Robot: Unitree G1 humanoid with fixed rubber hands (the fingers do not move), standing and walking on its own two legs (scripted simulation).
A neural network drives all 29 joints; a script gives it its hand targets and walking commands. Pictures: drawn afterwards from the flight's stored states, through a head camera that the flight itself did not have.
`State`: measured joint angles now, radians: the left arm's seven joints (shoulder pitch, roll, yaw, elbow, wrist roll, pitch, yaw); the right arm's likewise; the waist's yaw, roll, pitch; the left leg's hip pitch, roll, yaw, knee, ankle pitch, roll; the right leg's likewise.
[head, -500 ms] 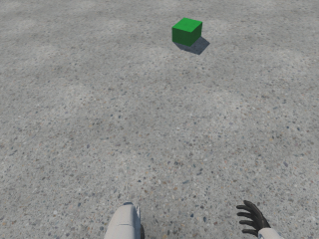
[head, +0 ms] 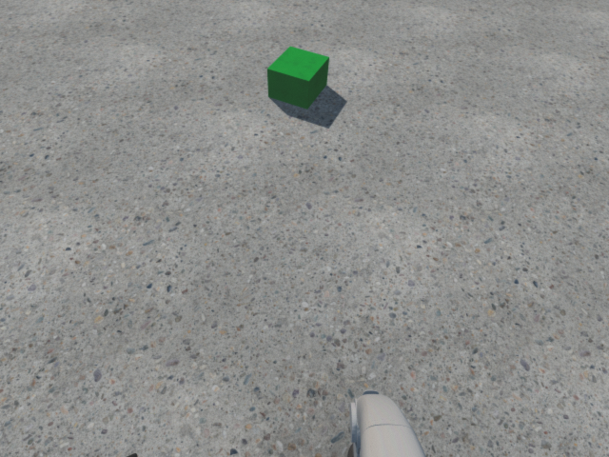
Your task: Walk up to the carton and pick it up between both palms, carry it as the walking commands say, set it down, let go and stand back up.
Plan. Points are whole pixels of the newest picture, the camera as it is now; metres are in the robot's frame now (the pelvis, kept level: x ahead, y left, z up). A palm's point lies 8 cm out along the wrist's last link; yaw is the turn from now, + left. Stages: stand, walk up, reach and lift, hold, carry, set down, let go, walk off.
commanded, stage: walk up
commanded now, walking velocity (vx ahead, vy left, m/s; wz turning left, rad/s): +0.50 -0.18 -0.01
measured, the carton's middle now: (298, 77) +2.01 -0.12 -0.69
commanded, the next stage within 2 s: none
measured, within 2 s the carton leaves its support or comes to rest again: neither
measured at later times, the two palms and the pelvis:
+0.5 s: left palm (186, 352) +0.28 +0.18 -0.14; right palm (451, 305) +0.34 -0.29 -0.14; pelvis +0.28 -0.06 +0.00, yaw +1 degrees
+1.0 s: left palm (169, 223) +0.56 +0.25 -0.15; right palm (403, 228) +0.51 -0.23 -0.12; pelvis +0.53 +0.01 +0.00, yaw -1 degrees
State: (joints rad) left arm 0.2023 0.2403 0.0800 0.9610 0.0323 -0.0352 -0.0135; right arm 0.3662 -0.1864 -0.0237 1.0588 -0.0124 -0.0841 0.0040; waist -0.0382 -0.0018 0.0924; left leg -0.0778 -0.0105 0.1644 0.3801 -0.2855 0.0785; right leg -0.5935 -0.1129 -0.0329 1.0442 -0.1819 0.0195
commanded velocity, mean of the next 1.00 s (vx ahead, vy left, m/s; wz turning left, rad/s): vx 0.50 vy -0.07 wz -0.05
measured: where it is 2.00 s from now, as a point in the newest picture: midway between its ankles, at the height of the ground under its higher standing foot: (292, 233)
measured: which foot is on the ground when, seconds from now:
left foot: down 0.00-0.28, up 0.30-0.74, down 0.76-1.00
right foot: up 0.00-0.26, down 0.28-0.76, up 0.78-1.00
